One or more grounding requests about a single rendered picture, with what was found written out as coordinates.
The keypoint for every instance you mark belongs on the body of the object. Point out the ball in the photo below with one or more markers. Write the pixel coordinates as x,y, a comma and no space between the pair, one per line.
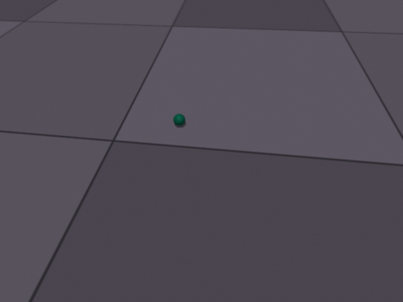
179,119

